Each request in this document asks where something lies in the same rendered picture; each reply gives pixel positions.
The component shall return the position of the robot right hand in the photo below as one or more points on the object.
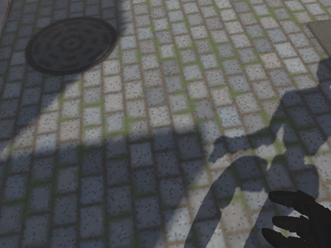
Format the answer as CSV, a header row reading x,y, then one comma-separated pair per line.
x,y
314,232

